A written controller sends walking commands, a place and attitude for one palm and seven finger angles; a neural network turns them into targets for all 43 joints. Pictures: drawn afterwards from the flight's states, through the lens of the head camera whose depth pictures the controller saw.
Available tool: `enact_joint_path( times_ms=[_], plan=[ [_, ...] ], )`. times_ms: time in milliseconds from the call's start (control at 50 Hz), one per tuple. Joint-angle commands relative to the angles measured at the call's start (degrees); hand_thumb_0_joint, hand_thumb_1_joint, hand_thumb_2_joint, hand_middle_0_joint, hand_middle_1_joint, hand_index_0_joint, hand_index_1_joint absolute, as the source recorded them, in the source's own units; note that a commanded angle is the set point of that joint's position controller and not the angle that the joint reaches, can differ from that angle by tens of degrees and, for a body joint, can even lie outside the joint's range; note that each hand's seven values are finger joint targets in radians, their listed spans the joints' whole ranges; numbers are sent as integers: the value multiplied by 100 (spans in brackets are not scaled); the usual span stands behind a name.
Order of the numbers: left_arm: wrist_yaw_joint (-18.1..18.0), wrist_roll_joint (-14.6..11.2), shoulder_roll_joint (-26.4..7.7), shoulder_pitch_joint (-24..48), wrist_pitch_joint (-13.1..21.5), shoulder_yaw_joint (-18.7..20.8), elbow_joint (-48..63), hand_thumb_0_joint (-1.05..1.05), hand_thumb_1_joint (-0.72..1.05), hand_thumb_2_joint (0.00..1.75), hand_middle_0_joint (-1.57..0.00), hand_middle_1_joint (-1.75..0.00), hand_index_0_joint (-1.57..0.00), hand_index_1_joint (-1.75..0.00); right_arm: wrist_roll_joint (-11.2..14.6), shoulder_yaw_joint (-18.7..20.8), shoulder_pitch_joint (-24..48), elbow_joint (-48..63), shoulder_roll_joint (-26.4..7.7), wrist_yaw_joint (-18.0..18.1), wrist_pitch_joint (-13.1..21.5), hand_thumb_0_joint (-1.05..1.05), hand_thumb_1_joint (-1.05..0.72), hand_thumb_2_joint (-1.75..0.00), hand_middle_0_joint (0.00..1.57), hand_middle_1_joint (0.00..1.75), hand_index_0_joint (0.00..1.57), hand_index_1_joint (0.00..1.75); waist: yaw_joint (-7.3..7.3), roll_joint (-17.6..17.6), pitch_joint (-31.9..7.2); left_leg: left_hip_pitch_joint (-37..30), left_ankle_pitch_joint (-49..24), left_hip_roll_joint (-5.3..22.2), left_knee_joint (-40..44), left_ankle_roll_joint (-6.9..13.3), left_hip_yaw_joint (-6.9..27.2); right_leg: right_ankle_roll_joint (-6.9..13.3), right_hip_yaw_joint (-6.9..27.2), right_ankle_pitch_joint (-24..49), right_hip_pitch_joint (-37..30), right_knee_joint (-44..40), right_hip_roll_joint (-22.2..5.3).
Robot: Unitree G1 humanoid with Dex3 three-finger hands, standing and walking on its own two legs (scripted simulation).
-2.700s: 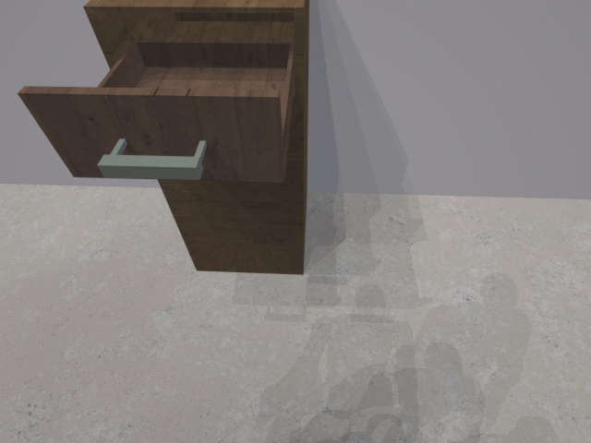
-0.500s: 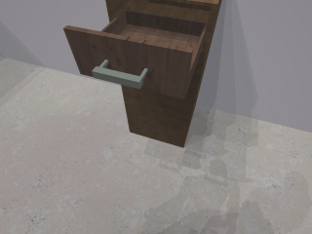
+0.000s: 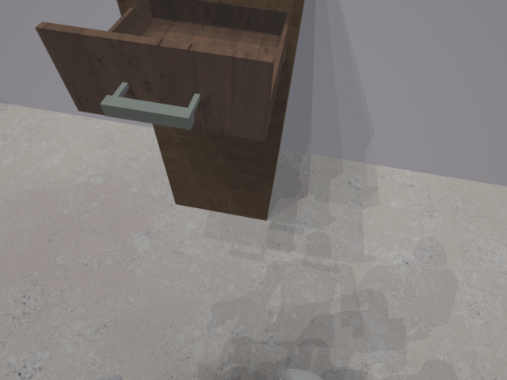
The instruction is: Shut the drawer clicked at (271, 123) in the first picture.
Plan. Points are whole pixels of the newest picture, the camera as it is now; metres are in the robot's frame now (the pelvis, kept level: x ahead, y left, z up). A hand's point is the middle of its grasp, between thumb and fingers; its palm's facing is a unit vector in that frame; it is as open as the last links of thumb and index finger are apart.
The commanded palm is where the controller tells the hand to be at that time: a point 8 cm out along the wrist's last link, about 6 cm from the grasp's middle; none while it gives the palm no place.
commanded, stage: turn to face it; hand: left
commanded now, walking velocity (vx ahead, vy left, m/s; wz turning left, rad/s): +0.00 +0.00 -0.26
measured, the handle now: (153, 103) +0.52 +0.21 +0.12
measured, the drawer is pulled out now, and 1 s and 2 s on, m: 0.30 0.30 0.30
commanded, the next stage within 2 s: take the last steps up to it in 0.08 s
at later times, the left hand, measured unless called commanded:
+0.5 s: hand out of the picture +0.09 +0.15 -0.17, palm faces -0.07 -0.98 -0.20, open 7.4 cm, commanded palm none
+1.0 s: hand out of the picture +0.14 +0.13 -0.18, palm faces +0.01 -0.98 -0.20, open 7.4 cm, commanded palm none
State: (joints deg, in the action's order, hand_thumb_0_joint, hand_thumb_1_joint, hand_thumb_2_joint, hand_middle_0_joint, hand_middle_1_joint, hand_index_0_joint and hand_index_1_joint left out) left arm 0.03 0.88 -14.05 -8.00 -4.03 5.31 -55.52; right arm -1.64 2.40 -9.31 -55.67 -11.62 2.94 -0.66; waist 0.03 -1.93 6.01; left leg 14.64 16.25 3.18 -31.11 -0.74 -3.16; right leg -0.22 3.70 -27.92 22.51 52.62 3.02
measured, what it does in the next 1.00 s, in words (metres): walks ahead: right foot, then left foot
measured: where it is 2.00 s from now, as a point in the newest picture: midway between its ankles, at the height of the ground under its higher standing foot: outside the picture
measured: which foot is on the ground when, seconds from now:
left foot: down 0.00-0.56, up 0.58-0.86, down 0.88-1.00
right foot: up 0.00-0.14, down 0.16-0.88, up 0.90-1.00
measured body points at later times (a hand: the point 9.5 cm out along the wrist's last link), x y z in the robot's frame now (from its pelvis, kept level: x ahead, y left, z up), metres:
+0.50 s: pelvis +0.03 -0.03 +0.01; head +0.07 -0.04 +0.45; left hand +0.10 +0.20 -0.15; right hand +0.00 -0.27 -0.15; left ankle +0.01 +0.10 -0.73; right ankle +0.00 -0.14 -0.70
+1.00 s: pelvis +0.14 -0.05 +0.00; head +0.18 -0.05 +0.44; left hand +0.14 +0.18 -0.16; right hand +0.19 -0.28 -0.16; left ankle +0.17 +0.08 -0.73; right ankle +0.10 -0.14 -0.72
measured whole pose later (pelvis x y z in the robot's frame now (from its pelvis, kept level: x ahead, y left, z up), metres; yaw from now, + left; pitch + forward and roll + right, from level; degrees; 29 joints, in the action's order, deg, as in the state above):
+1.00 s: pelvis +0.14 -0.05 +0.00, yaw -4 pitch -1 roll +2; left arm -1.0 0.6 -9.5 -15.8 -0.6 2.9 -63.6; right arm -1.3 1.3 -10.4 -59.3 -8.5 2.4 1.9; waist -1.3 -2.3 5.9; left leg 14.7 14.4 1.2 -30.1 -0.6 -5.3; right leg 0.1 -3.0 -28.2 15.3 43.4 -2.6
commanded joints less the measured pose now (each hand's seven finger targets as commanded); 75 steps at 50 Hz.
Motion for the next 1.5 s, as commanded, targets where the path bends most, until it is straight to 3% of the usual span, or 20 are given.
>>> enact_joint_path(
  times_ms=[0,80,140,280,320,360,500,540,580,740,800,880,960,1020,1200,1280,1340,1420,1440,1480],
  plan=[
    [73,18,-296,-32,99,39,462,0,90,90,-20,-30,-20,-30,-104,228,-104,321,-1046,51,55,0,-90,-90,20,30,20,30,20,1387,-493,-520,-2685,1499,1143,988,928,-34,-303,-248,148,90,-308],
    [83,14,-370,-485,213,11,329,0,90,90,-20,-30,-20,-30,15,298,-278,203,-1202,8,12,0,-90,-90,20,30,20,30,-87,1060,-922,-544,-2730,1154,308,534,459,27,-752,1383,-1228,-2431,-162],
    [-22,92,-1402,-828,270,149,274,0,90,90,-20,-30,-20,-30,122,192,76,521,-661,-86,-80,0,-90,-90,20,30,20,30,-357,-1015,-660,1077,1925,-99,-2087,-194,-25,1344,1885,3589,-1459,-3643,-2529],
    [-96,10,-791,-466,381,53,130,0,90,90,-20,-30,-20,-30,89,58,-672,36,-382,-155,132,0,-90,-90,20,30,20,30,68,-571,-831,-355,123,-196,515,-104,-38,872,818,2973,-1556,-2786,-1348],
    [-13,-42,-304,-449,351,-61,233,0,90,90,-20,-30,-20,-30,-31,128,-1099,-160,-995,-120,225,0,-90,-90,20,30,20,30,201,1339,-629,-1456,-48,1069,1372,533,1637,282,-8,495,162,-1688,-339],
    [24,34,-224,91,344,-106,388,0,90,90,-20,-30,-20,-30,-82,188,-1388,-171,-1169,-132,154,0,-90,-90,20,30,20,30,426,1248,-5,-827,1300,1929,2199,1378,2861,170,-315,-441,910,-31,-298],
    [153,17,-91,-773,496,-105,-101,0,90,90,-20,-30,-20,-30,30,89,-944,-317,-775,-129,201,0,-90,-90,20,30,20,30,-235,670,-426,351,425,581,1074,633,627,183,-868,1009,-1800,-2433,-317],
    [35,63,-938,-1587,561,100,-348,0,90,90,-20,-30,-20,-30,112,45,-805,-86,-315,-201,190,0,-90,-90,20,30,20,30,-546,-1209,-199,1926,1589,-413,-963,75,-224,914,2082,-600,-2542,-4264,-2319],
    [-39,31,-912,-1380,532,120,-288,0,90,90,-20,-30,-20,-30,32,133,-642,-63,-387,-262,133,0,-90,-90,20,30,20,30,-368,-833,39,2026,1421,-74,-2620,125,274,1428,2583,-1300,-1737,-4691,-2665],
    [-85,11,-425,-1337,715,21,-552,0,90,90,-20,-30,-20,-30,81,20,-616,-268,67,-335,206,0,-90,-90,20,30,20,30,-177,-562,-471,827,36,-103,-420,-10,-182,965,51,4018,-2124,-3520,-1796],
    [-99,7,-332,-1191,669,5,-576,0,90,90,-20,-30,-20,-30,64,24,-959,-387,-64,-298,271,0,-90,-90,20,30,20,30,80,-460,-469,-353,-679,-204,626,64,-293,670,-191,3501,-1474,-3020,-1545],
    [-137,12,247,-711,566,-221,-195,0,90,90,-20,-30,-20,-30,-21,153,-1882,-568,-818,-90,244,0,-90,-90,20,30,20,30,455,1215,-519,-1470,-2366,1979,1288,1506,2077,121,-620,-876,757,464,-501],
    [-108,-24,266,-1268,427,-250,-586,0,90,90,-20,-30,-20,-30,38,-21,-389,-322,-494,-13,197,0,-90,-90,20,30,20,30,-193,876,-451,-197,-2995,1074,881,810,618,-15,-592,694,-1137,-2079,-680],
    [-141,21,-400,-1003,465,-233,-562,0,90,90,-20,-30,-20,-30,192,29,-504,-357,-320,-120,78,0,-90,-90,20,30,20,30,88,-244,-541,-485,-662,142,520,6,95,418,390,2709,-828,-3257,-1566],
    [-299,14,-647,-820,366,9,-283,0,90,90,-20,-30,-20,-30,118,167,-210,-163,-342,-93,-124,0,-90,-90,20,30,20,30,-132,-533,-763,262,-355,-48,-487,-113,-19,835,256,6964,-2182,-2496,-1803],
    [-299,-3,-602,-478,307,17,-103,0,90,90,-20,-30,-20,-30,89,186,-424,-177,-503,-104,-115,0,-90,-90,20,30,20,30,13,-107,-900,-612,-2686,381,430,39,294,473,-193,5388,-1661,-2114,-1371],
    [-284,-76,-232,-401,263,-62,110,0,90,90,-20,-30,-20,-30,25,241,-639,-158,-927,-21,-76,0,-90,-90,20,30,20,30,134,1505,-1000,-1282,-5801,1694,873,1165,1451,7,-491,-242,-537,-484,-305],
    [-180,-24,-131,-342,185,-76,108,0,90,90,-20,-30,-20,-30,-58,219,-248,2,-904,-8,-53,0,-90,-90,20,30,20,30,-21,1244,-685,-745,-4118,1376,920,1121,1014,81,-267,-258,-583,-568,-335],
    [-318,-103,-295,-1083,496,-227,-145,0,90,90,-20,-30,-20,-30,118,338,252,218,-1228,-97,110,0,-90,-90,20,30,20,30,-434,1297,-1847,-1931,-4998,1180,-876,590,489,73,24,857,-150,-2086,-693],
    [-318,45,-853,-701,638,-115,294,0,90,90,-20,-30,-20,-30,55,107,-103,770,-283,-309,35,0,-90,-90,20,30,20,30,-174,-607,-1151,1021,594,-67,-1586,79,-147,600,1541,4714,-1671,-2716,-1915]
  ],
)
